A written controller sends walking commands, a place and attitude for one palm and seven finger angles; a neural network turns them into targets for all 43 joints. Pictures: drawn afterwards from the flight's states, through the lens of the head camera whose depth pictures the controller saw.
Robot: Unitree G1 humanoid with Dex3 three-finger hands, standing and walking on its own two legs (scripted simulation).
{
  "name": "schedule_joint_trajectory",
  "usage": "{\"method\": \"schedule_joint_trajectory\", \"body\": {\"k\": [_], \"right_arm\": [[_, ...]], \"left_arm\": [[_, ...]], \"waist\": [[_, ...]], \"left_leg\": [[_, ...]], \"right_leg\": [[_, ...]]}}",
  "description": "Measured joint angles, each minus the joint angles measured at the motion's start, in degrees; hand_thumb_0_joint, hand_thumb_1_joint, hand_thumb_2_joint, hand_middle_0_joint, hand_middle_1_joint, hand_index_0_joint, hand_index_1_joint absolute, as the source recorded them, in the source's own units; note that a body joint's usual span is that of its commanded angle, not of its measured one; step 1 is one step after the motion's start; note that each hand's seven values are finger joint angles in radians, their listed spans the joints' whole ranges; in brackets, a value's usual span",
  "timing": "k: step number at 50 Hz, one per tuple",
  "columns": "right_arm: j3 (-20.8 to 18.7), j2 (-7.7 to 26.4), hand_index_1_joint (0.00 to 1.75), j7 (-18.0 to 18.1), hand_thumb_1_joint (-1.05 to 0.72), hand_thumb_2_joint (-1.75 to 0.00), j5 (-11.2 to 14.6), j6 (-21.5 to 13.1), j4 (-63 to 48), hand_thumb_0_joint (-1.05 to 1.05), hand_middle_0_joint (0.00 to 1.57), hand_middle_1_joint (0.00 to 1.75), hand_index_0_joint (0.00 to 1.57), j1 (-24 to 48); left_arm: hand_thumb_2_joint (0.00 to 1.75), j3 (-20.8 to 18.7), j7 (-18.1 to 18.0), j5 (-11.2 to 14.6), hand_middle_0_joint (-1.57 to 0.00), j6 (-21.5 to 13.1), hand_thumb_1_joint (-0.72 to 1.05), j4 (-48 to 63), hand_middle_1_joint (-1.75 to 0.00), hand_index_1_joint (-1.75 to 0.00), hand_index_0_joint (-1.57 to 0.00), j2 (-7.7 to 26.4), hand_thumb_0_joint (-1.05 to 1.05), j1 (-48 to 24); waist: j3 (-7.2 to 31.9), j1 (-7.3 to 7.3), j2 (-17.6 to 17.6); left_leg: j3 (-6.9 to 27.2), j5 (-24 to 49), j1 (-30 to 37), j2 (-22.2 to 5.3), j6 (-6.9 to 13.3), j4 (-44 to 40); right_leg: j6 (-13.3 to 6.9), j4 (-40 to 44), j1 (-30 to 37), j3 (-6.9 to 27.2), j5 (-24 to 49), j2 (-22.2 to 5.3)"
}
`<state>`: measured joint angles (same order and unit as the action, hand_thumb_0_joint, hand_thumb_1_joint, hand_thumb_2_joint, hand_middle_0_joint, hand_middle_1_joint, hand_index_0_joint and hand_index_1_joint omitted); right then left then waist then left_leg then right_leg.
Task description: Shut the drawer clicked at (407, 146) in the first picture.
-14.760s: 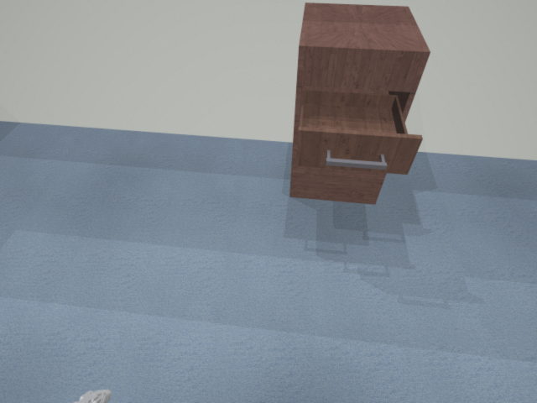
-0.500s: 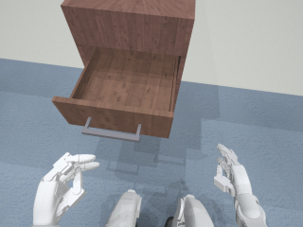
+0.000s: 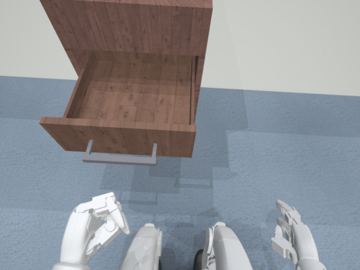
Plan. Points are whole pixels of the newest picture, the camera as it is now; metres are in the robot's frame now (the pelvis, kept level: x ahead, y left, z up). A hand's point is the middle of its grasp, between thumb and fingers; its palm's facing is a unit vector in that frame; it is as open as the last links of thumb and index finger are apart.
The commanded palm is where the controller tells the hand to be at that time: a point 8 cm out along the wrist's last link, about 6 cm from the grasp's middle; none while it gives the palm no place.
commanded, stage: raise the hand and make a fist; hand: left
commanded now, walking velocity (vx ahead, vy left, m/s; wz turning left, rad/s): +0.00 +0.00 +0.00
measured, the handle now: (121, 153) +0.40 +0.18 -0.08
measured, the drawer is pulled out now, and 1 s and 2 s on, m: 0.28 0.28 0.28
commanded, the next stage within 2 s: bring the fist close to the handle in 0.78 s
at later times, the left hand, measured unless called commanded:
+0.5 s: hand (104, 220) +0.22 +0.16 +0.02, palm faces +0.02 -1.00 -0.01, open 3.3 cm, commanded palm +0.19 +0.20 +0.02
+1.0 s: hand (112, 222) +0.21 +0.14 +0.02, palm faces -0.04 -1.00 -0.02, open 3.3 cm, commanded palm +0.20 +0.21 +0.01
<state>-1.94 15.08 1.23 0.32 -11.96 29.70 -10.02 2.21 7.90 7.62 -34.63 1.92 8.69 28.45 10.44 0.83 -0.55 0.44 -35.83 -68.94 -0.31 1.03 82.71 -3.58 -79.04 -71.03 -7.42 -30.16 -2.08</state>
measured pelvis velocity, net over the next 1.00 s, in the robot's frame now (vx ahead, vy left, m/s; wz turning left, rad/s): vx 0.01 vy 0.01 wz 0.00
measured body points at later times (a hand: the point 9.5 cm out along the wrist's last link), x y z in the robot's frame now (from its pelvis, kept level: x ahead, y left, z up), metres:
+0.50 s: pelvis +0.01 +0.01 -0.01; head +0.12 +0.04 +0.43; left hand +0.21 +0.21 +0.02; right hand +0.24 -0.20 -0.08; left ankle +0.03 +0.11 -0.59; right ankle +0.07 -0.09 -0.59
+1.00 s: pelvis +0.01 +0.01 -0.01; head +0.12 +0.03 +0.42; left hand +0.21 +0.20 +0.02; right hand +0.23 -0.21 -0.09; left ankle +0.03 +0.11 -0.59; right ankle +0.07 -0.09 -0.59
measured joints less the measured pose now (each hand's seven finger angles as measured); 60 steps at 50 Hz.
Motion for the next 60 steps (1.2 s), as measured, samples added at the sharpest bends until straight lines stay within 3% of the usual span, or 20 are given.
{"method": "schedule_joint_trajectory", "body": {"k": [4,7,11,18,25,29,34,38,43,47,53,60], "right_arm": [[0.45,-1.42,0.29,0.19,-0.90,-0.90,0.01,1.02,-2.55,0.01,0.20,0.30,0.20,1.84],[1.00,-2.81,0.29,-0.27,-0.90,-0.90,-0.07,2.02,-3.44,0.01,0.20,0.30,0.20,2.36],[2.40,-3.75,0.29,-1.04,-0.90,-0.90,-0.28,2.93,-3.37,0.01,0.20,0.30,0.20,2.09],[3.75,-3.64,0.30,-1.04,-0.90,-0.90,-0.37,3.48,-4.07,0.01,0.20,0.30,0.20,1.87],[2.02,-3.29,0.30,-1.22,-0.90,-0.90,-1.09,3.85,-3.70,0.01,0.20,0.30,0.20,1.69],[2.04,-2.67,0.30,-1.67,-0.90,-0.90,-0.87,4.44,-3.02,0.01,0.20,0.30,0.20,1.70],[2.37,-2.67,0.30,-1.38,-0.90,-0.90,-0.23,5.54,-3.87,0.01,0.20,0.30,0.20,1.36],[2.13,-3.28,0.30,-1.05,-0.90,-0.90,-0.29,6.05,-4.85,0.01,0.20,0.30,0.20,0.83],[2.09,-3.39,0.29,-1.08,-0.90,-0.90,-0.74,5.43,-4.46,0.01,0.20,0.30,0.20,0.73],[2.58,-2.87,0.30,-1.29,-0.90,-0.90,-0.69,4.88,-3.82,0.01,0.20,0.30,0.20,1.33],[2.95,-2.48,0.30,-0.84,-0.90,-0.90,-0.61,4.48,-3.81,0.01,0.20,0.30,0.20,2.33],[2.27,-2.36,0.30,-1.23,-0.90,-0.90,-1.05,4.19,-2.34,0.01,0.20,0.30,0.20,2.73]], "left_arm": [[0.90,-0.20,0.13,-0.68,-1.22,4.30,0.90,-0.44,-1.42,-1.41,-1.22,1.46,0.02,-2.87],[0.90,-2.46,-2.22,0.78,-1.28,5.98,0.90,1.72,-1.48,-1.48,-1.28,1.47,0.02,-2.94],[0.90,-3.79,-3.03,1.97,-1.34,5.62,0.90,3.91,-1.54,-1.54,-1.34,0.26,0.02,-1.47],[0.91,1.58,0.96,-0.63,-1.38,6.77,0.91,1.57,-1.59,-1.58,-1.38,-0.72,0.02,0.30],[0.90,-0.83,-3.59,-0.46,-1.39,4.22,0.90,3.99,-1.60,-1.60,-1.39,0.29,0.02,0.66],[0.90,-1.23,-3.33,0.14,-1.39,2.85,0.91,6.10,-1.60,-1.60,-1.39,0.06,0.02,0.91],[0.91,1.72,-0.60,-0.95,-1.39,6.20,0.91,5.99,-1.60,-1.60,-1.39,-0.16,0.02,1.51],[0.90,1.90,-2.09,-1.51,-1.39,7.84,0.90,5.81,-1.60,-1.60,-1.39,-0.01,0.02,2.74],[0.90,-0.88,-5.23,-0.75,-1.39,4.71,0.90,5.93,-1.60,-1.60,-1.39,0.27,0.02,3.14],[0.90,-1.11,-3.65,-0.25,-1.39,2.47,0.91,5.15,-1.60,-1.60,-1.39,0.38,0.02,2.47],[0.90,-0.30,-0.30,-0.83,-1.39,3.67,0.90,-0.10,-1.60,-1.60,-1.40,1.09,0.02,-1.65],[0.90,-4.28,-2.54,1.26,-1.39,2.67,0.90,-1.28,-1.60,-1.60,-1.39,1.89,0.02,-6.29]], "waist": [[-0.14,-0.23,0.72],[-0.15,-0.72,0.41],[0.80,-1.51,-0.43],[1.22,-1.26,-0.21],[0.78,-1.46,0.49],[0.90,-1.42,-0.45],[1.04,-0.78,-0.68],[1.16,-0.59,0.04],[1.51,-1.03,0.27],[1.75,-0.97,-0.21],[1.76,-0.26,0.33],[1.46,-0.10,0.50]], "left_leg": [[-0.21,-0.78,-1.46,-0.22,0.16,1.69],[-0.01,-0.93,-0.91,-0.21,0.25,1.41],[0.26,-0.68,0.15,0.07,0.52,0.07],[-0.14,-1.09,-0.50,0.50,1.14,0.40],[-0.07,-2.24,-2.62,0.38,1.14,2.85],[0.18,-2.32,-2.99,0.48,1.31,3.13],[-0.30,-2.12,-2.78,0.53,1.52,2.62],[-0.66,-2.02,-2.34,0.42,1.38,2.08],[-0.06,-2.06,-2.37,0.31,0.97,2.15],[0.56,-2.24,-2.93,0.31,0.76,2.76],[0.52,-2.80,-5.36,0.11,0.53,4.68],[0.98,-3.57,-8.53,-0.12,0.19,7.22]], "right_leg": [[-0.01,-1.57,-1.60,0.19,-0.43,0.15],[0.18,-1.06,-0.85,0.02,-0.53,0.19],[0.62,0.55,0.58,-0.19,-0.35,0.03],[1.23,0.17,-0.09,0.23,-0.74,-0.36],[1.22,-2.06,-2.17,0.17,-1.68,-0.34],[1.39,-2.05,-2.28,-0.07,-1.71,-0.43],[1.59,-1.77,-2.33,0.42,-1.49,-0.44],[1.46,-1.61,-2.23,0.79,-1.44,-0.30],[1.08,-1.55,-2.05,0.22,-1.59,-0.19],[0.86,-1.89,-2.30,-0.39,-1.82,-0.21],[0.53,-3.95,-4.96,-0.37,-2.33,-0.12],[0.09,-6.27,-8.03,-0.85,-2.97,-0.02]]}}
